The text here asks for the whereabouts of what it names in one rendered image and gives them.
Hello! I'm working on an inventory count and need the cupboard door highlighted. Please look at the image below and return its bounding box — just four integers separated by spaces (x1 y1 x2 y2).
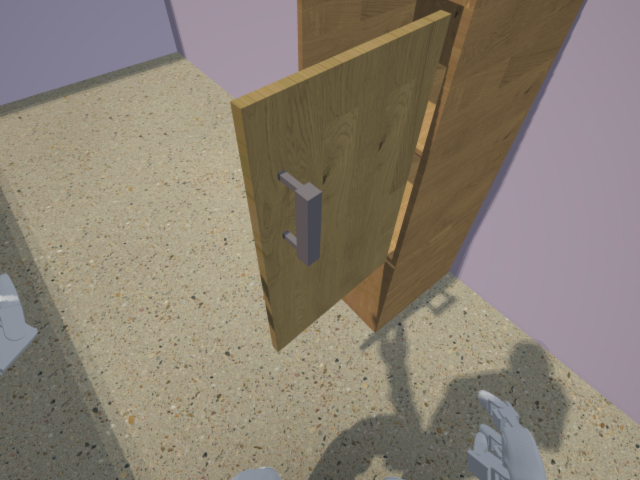
230 10 451 352

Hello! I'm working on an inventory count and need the handle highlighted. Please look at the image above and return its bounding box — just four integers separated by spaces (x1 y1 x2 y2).
277 170 322 267

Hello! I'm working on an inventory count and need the left robot hand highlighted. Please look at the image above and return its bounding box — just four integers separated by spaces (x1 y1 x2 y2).
0 273 38 375

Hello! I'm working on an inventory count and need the right robot hand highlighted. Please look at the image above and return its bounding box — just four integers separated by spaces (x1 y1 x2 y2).
468 390 547 480

